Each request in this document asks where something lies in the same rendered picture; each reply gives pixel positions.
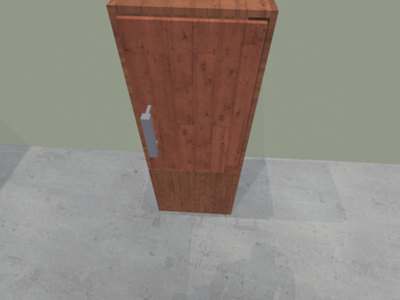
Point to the cupboard door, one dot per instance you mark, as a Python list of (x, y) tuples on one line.
[(198, 75)]

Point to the handle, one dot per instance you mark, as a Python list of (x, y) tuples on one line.
[(149, 135)]

